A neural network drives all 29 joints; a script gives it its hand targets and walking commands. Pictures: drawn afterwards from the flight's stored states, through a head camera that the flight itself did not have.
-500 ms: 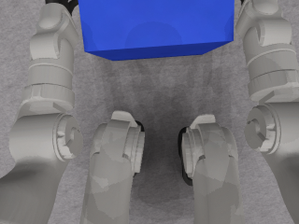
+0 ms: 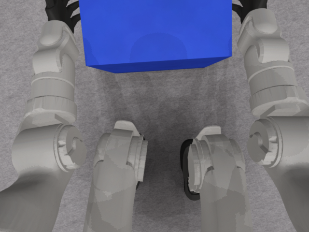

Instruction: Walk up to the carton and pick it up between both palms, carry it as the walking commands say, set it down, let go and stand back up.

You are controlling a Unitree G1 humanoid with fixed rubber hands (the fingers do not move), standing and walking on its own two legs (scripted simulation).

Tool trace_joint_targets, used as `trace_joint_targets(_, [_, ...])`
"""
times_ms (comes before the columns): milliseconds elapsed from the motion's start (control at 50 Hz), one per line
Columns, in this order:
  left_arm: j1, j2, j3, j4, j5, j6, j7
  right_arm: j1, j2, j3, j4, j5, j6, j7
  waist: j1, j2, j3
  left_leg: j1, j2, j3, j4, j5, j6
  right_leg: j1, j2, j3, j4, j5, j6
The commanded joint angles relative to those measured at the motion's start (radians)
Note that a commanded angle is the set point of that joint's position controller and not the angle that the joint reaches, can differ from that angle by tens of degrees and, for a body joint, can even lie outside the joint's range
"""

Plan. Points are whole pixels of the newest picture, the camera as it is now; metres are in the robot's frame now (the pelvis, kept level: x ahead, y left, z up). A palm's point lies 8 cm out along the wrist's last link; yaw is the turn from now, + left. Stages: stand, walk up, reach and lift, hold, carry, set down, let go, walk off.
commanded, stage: set down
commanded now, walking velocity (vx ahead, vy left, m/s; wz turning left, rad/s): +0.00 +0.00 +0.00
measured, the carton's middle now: (155, 16) +0.57 +0.04 -0.24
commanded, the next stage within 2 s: none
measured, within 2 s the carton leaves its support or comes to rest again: neither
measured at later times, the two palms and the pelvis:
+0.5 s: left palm (61, 22) +0.52 +0.22 -0.14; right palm (252, 11) +0.55 -0.15 -0.15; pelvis -0.01 +0.00 -0.01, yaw +0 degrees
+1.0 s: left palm (70, 34) +0.51 +0.22 -0.18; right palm (243, 29) +0.53 -0.16 -0.20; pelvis +0.00 +0.00 -0.01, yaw +0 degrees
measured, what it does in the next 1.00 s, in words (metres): stands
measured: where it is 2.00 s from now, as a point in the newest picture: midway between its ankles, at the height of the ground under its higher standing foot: (161, 176)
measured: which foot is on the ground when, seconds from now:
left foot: down 0.00-1.00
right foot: down 0.00-1.00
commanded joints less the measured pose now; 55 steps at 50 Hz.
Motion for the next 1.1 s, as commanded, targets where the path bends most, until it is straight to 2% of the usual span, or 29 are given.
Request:
trace_joint_targets(0, [-0.425, -0.808, -0.414, 0.025, -0.030, 0.057, -0.262, -0.334, 0.835, 0.327, 0.074, 0.008, 0.076, 0.269, 0.046, 0.003, -0.869, 0.444, -0.013, 0.015, -0.175, 0.325, 0.017, 0.395, -0.001, 0.034, -0.215, 0.302, 0.009])
trace_joint_targets(40, [-0.433, -0.809, -0.412, 0.023, -0.028, 0.059, -0.262, -0.344, 0.823, 0.325, 0.059, 0.009, 0.077, 0.279, 0.053, 0.003, -0.868, 0.447, -0.012, 0.009, -0.170, 0.316, 0.016, 0.370, -0.002, 0.031, -0.210, 0.283, 0.006])
trace_joint_targets(60, [-0.425, -0.810, -0.416, 0.033, -0.032, 0.058, -0.260, -0.338, 0.820, 0.323, 0.072, 0.006, 0.079, 0.282, 0.036, 0.001, -0.849, 0.462, -0.011, 0.007, -0.170, 0.319, 0.014, 0.354, -0.002, 0.023, -0.209, 0.274, 0.008])
trace_joint_targets(100, [-0.433, -0.805, -0.416, 0.027, -0.028, 0.059, -0.258, -0.340, 0.821, 0.317, 0.061, 0.008, 0.079, 0.291, 0.043, 0.008, -0.836, 0.470, -0.012, 0.005, -0.169, 0.314, 0.015, 0.346, -0.004, 0.025, -0.209, 0.267, 0.005])
trace_joint_targets(200, [-0.423, -0.802, -0.406, 0.046, -0.019, 0.064, -0.257, -0.302, 0.793, 0.269, 0.105, -0.016, 0.090, 0.307, 0.016, 0.023, -0.770, 0.467, -0.013, -0.009, -0.174, 0.262, 0.014, 0.287, -0.010, 0.011, -0.200, 0.203, -0.005])
trace_joint_targets(220, [-0.433, -0.791, -0.398, 0.059, -0.014, 0.067, -0.258, -0.312, 0.796, 0.267, 0.104, -0.022, 0.093, 0.310, 0.024, 0.013, -0.755, 0.463, -0.012, -0.014, -0.173, 0.256, 0.016, 0.287, -0.012, 0.014, -0.205, 0.202, -0.005])
trace_joint_targets(400, [-0.419, -0.754, -0.369, 0.093, -0.003, 0.072, -0.271, -0.293, 0.761, 0.252, 0.120, -0.046, 0.110, 0.311, -0.002, -0.002, -0.691, 0.415, -0.004, -0.010, -0.158, 0.185, 0.022, 0.328, -0.021, 0.022, -0.205, 0.165, -0.002])
trace_joint_targets(420, [-0.421, -0.752, -0.364, 0.084, 0.000, 0.070, -0.273, -0.304, 0.762, 0.252, 0.107, -0.046, 0.109, 0.309, 0.011, -0.010, -0.703, 0.409, -0.004, -0.008, -0.158, 0.197, 0.022, 0.348, -0.023, 0.021, -0.207, 0.180, 0.001])
trace_joint_targets(440, [-0.406, -0.741, -0.360, 0.097, 0.002, 0.071, -0.274, -0.287, 0.753, 0.249, 0.121, -0.053, 0.111, 0.307, 0.002, -0.013, -0.693, 0.396, -0.004, -0.002, -0.157, 0.184, 0.020, 0.358, -0.023, 0.024, -0.209, 0.178, 0.001])
trace_joint_targets(500, [-0.417, -0.713, -0.344, 0.102, 0.008, 0.070, -0.281, -0.287, 0.742, 0.247, 0.121, -0.059, 0.116, 0.301, 0.015, -0.010, -0.671, 0.358, 0.001, 0.004, -0.152, 0.160, 0.024, 0.392, -0.028, 0.040, -0.214, 0.174, 0.001])
trace_joint_targets(540, [-0.404, -0.699, -0.341, 0.098, 0.010, 0.071, -0.283, -0.276, 0.735, 0.243, 0.121, -0.058, 0.118, 0.296, 0.006, -0.010, -0.672, 0.358, 0.005, 0.006, -0.154, 0.154, 0.026, 0.413, -0.028, 0.041, -0.213, 0.181, 0.002])
trace_joint_targets(560, [-0.410, -0.686, -0.330, 0.112, 0.011, 0.071, -0.283, -0.288, 0.732, 0.245, 0.124, -0.060, 0.120, 0.293, 0.019, -0.020, -0.667, 0.349, 0.004, 0.008, -0.152, 0.144, 0.027, 0.422, -0.030, 0.043, -0.216, 0.171, 0.005])
trace_joint_targets(580, [-0.388, -0.673, -0.323, 0.120, 0.017, 0.071, -0.282, -0.264, 0.714, 0.231, 0.140, -0.067, 0.120, 0.291, 0.011, -0.016, -0.644, 0.345, 0.004, 0.009, -0.159, 0.138, 0.025, 0.419, -0.029, 0.038, -0.221, 0.166, 0.005])
trace_joint_targets(600, [-0.388, -0.649, -0.315, 0.120, 0.017, 0.067, -0.281, -0.255, 0.707, 0.229, 0.134, -0.066, 0.119, 0.289, 0.021, -0.011, -0.650, 0.345, 0.005, 0.015, -0.157, 0.129, 0.026, 0.432, -0.030, 0.043, -0.218, 0.163, 0.004])
trace_joint_targets(620, [-0.400, -0.646, -0.315, 0.115, 0.014, 0.067, -0.279, -0.268, 0.683, 0.224, 0.132, -0.070, 0.116, 0.284, 0.001, -0.019, -0.651, 0.332, 0.009, 0.010, -0.155, 0.127, 0.025, 0.439, -0.034, 0.044, -0.222, 0.166, 0.005])
trace_joint_targets(640, [-0.389, -0.622, -0.309, 0.119, 0.018, 0.065, -0.278, -0.263, 0.667, 0.227, 0.115, -0.068, 0.113, 0.280, 0.021, -0.014, -0.659, 0.331, 0.008, 0.021, -0.152, 0.124, 0.023, 0.460, -0.032, 0.051, -0.225, 0.168, 0.002])
trace_joint_targets(660, [-0.386, -0.595, -0.300, 0.121, 0.014, 0.061, -0.276, -0.262, 0.649, 0.229, 0.123, -0.069, 0.110, 0.274, 0.009, -0.038, -0.660, 0.332, 0.012, 0.012, -0.153, 0.125, 0.027, 0.473, -0.035, 0.047, -0.220, 0.176, 0.008])
trace_joint_targets(700, [-0.365, -0.562, -0.292, 0.122, 0.019, 0.053, -0.266, -0.246, 0.607, 0.219, 0.128, -0.067, 0.103, 0.262, 0.021, -0.017, -0.683, 0.343, 0.015, 0.020, -0.154, 0.150, 0.020, 0.500, -0.036, 0.053, -0.218, 0.203, 0.009])
trace_joint_targets(800, [-0.280, -0.339, -0.237, 0.136, 0.011, 0.009, -0.201, -0.183, 0.369, 0.179, 0.119, -0.076, 0.063, 0.199, 0.023, -0.021, -0.752, 0.375, 0.024, 0.020, -0.145, 0.208, 0.008, 0.545, -0.042, 0.053, -0.207, 0.259, 0.017])
trace_joint_targets(840, [-0.216, -0.120, -0.196, 0.159, 0.001, -0.030, -0.134, -0.138, 0.162, 0.164, 0.135, -0.058, 0.032, 0.142, 0.037, -0.024, -0.806, 0.405, 0.030, 0.021, -0.145, 0.249, 0.003, 0.569, -0.050, 0.050, -0.205, 0.296, 0.024])
trace_joint_targets(880, [-0.176, 0.076, -0.205, 0.155, -0.061, -0.078, -0.056, -0.121, -0.046, 0.181, 0.092, -0.006, -0.012, 0.074, 0.044, -0.012, -0.937, 0.485, 0.033, 0.020, -0.134, 0.338, -0.005, 0.628, -0.059, 0.056, -0.195, 0.380, 0.034])
trace_joint_targets(900, [-0.195, 0.129, -0.219, 0.147, -0.094, -0.102, -0.022, -0.146, -0.089, 0.202, 0.064, 0.028, -0.034, 0.048, 0.057, -0.012, -1.014, 0.528, 0.027, 0.015, -0.132, 0.404, -0.006, 0.653, -0.059, 0.057, -0.184, 0.439, 0.039])
trace_joint_targets(940, [-0.229, 0.166, -0.249, -0.003, -0.174, -0.153, 0.029, -0.187, -0.142, 0.230, -0.094, 0.102, -0.084, 0.007, 0.045, -0.030, -1.307, 0.649, 0.018, 0.004, -0.102, 0.582, -0.010, 0.782, -0.060, 0.053, -0.139, 0.632, 0.044])
trace_joint_targets(960, [-0.235, 0.182, -0.253, -0.118, -0.207, -0.172, 0.048, -0.211, -0.167, 0.231, -0.238, 0.144, -0.103, -0.008, 0.051, -0.038, -1.471, 0.737, 0.009, -0.006, -0.097, 0.686, -0.008, 0.857, -0.054, 0.049, -0.114, 0.735, 0.048])
trace_joint_targets(980, [-0.247, 0.212, -0.237, -0.230, -0.225, -0.181, 0.060, -0.247, -0.201, 0.229, -0.375, 0.180, -0.113, -0.016, 0.074, -0.046, -1.605, 0.820, 0.006, -0.013, -0.089, 0.787, -0.001, 0.907, -0.054, 0.049, -0.097, 0.821, 0.050])
trace_joint_targets(1020, [-0.306, 0.268, -0.199, -0.284, -0.221, -0.154, 0.062, -0.331, -0.278, 0.189, -0.424, 0.185, -0.101, -0.022, 0.064, -0.048, -1.634, 0.885, 0.019, -0.039, -0.092, 0.799, 0.018, 0.869, -0.053, 0.034, -0.093, 0.775, 0.052])
trace_joint_targets(1040, [-0.351, 0.298, -0.182, -0.285, -0.210, -0.133, 0.060, -0.384, -0.313, 0.172, -0.410, 0.191, -0.082, -0.022, 0.077, -0.030, -1.624, 0.881, 0.029, -0.038, -0.100, 0.708, 0.022, 0.842, -0.064, 0.024, -0.104, 0.669, 0.044])
trace_joint_targets(1060, [-0.401, 0.332, -0.158, -0.186, -0.209, -0.104, 0.064, -0.430, -0.329, 0.150, -0.306, 0.201, -0.052, -0.025, 0.062, -0.040, -1.496, 0.861, 0.050, -0.045, -0.111, 0.548, 0.027, 0.662, -0.082, 0.013, -0.151, 0.436, 0.021])
trace_joint_targets(1080, [-0.399, 0.369, -0.150, -0.097, -0.177, -0.094, 0.067, -0.414, -0.337, 0.138, -0.189, 0.190, -0.040, -0.015, 0.084, -0.027, -1.321, 0.775, 0.060, -0.015, -0.164, 0.336, 0.023, 0.666, -0.091, 0.000, -0.170, 0.288, 0.020])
